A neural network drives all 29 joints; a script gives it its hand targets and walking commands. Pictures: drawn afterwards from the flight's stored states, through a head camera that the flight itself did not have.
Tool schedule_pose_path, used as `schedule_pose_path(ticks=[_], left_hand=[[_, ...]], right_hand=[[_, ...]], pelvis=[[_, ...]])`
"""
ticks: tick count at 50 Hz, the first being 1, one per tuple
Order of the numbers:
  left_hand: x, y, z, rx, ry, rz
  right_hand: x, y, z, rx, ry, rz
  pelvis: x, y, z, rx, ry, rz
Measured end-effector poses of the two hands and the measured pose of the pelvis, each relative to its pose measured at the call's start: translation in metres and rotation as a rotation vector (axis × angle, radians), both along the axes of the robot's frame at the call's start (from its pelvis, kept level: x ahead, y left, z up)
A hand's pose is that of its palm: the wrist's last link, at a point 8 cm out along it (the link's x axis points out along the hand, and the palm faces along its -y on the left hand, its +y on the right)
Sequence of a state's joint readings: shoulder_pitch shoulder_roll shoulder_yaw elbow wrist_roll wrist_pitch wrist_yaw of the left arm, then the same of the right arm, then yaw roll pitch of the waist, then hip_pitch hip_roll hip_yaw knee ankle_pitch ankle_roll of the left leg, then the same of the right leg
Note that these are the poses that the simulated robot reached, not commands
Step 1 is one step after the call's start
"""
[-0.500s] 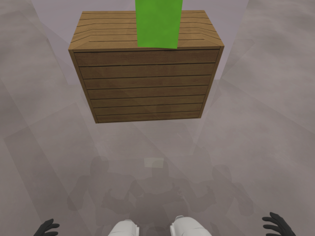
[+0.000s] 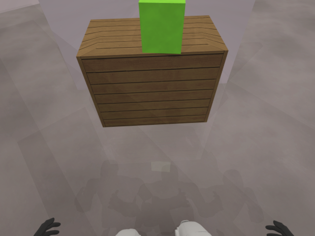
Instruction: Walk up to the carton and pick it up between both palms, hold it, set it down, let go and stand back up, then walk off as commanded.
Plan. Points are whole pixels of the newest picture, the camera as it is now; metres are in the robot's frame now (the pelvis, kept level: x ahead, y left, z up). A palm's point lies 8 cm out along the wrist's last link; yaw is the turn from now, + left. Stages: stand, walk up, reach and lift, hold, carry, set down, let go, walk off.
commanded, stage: stand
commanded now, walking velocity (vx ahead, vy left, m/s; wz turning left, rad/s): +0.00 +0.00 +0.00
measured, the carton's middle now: (162, 21) +1.10 -0.05 +0.03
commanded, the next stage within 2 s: none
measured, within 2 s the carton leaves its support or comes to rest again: neither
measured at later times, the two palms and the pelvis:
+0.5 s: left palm out of the picture +0.12 +0.31 -0.08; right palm (289, 235) +0.13 -0.31 -0.08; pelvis +0.01 +0.00 +0.00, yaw +1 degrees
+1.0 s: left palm out of the picture +0.12 +0.31 -0.08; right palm out of the picture +0.13 -0.32 -0.08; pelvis +0.01 +0.00 +0.00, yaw +1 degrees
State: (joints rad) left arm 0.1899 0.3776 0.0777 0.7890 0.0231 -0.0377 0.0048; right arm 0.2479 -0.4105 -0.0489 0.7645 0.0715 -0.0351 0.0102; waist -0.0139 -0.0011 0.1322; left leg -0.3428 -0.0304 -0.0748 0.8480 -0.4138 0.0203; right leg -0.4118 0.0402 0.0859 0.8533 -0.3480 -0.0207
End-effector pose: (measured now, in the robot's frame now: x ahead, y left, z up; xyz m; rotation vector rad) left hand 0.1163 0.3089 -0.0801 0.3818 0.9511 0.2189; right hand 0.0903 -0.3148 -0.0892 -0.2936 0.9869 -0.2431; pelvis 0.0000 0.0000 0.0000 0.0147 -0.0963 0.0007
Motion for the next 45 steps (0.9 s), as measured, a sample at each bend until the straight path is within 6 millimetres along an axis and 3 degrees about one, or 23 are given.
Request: schedule_pose_path(ticks=[18, 45], left_hand=[[0.003, -0.002, -0.003, -0.012, 0.011, 0.009], [0.003, -0.001, -0.002, -0.014, 0.005, 0.015]], right_hand=[[0.041, -0.001, 0.007, -0.008, -0.047, 0.012], [0.04, 0.0, 0.005, -0.005, -0.04, 0.001]], pelvis=[[0.008, -0.002, 0.001, -0.007, 0.018, 0.01], [0.009, -0.002, 0.002, -0.009, 0.02, 0.011]])
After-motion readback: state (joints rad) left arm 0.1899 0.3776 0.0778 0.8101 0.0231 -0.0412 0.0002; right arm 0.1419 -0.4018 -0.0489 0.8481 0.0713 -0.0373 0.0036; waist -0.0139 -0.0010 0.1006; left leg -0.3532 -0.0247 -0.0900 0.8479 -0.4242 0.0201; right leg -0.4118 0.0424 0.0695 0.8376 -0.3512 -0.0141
